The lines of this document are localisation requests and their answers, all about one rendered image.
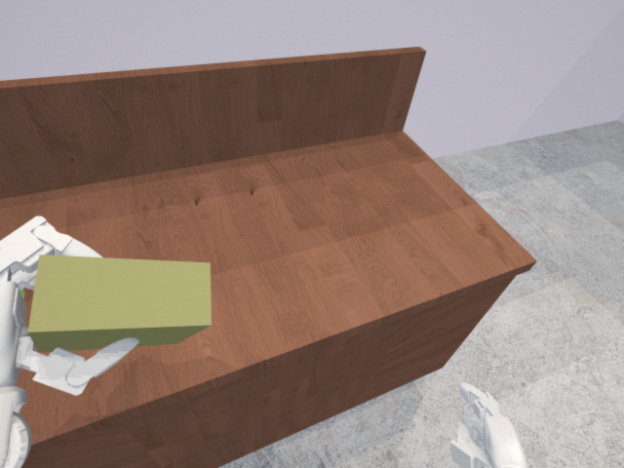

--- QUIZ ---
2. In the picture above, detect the table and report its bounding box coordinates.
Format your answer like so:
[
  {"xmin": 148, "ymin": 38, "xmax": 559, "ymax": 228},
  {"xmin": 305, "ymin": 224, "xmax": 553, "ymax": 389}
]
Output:
[{"xmin": 0, "ymin": 47, "xmax": 537, "ymax": 468}]

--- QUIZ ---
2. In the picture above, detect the left robot forearm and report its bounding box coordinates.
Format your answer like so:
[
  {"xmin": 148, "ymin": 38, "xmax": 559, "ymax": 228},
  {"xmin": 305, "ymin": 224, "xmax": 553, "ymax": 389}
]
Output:
[{"xmin": 0, "ymin": 386, "xmax": 32, "ymax": 468}]

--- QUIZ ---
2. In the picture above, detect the robot right hand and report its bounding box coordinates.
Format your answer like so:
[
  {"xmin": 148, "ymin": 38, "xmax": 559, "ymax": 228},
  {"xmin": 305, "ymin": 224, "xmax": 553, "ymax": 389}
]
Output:
[{"xmin": 450, "ymin": 382, "xmax": 527, "ymax": 468}]

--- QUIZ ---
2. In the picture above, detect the sponge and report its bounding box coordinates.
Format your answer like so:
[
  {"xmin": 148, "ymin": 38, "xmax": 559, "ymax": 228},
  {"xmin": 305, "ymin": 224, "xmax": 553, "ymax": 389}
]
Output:
[{"xmin": 28, "ymin": 254, "xmax": 212, "ymax": 353}]

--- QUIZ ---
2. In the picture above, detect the robot left hand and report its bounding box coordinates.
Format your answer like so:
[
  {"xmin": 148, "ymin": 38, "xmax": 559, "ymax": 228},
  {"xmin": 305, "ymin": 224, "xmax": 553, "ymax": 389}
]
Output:
[{"xmin": 0, "ymin": 216, "xmax": 139, "ymax": 396}]

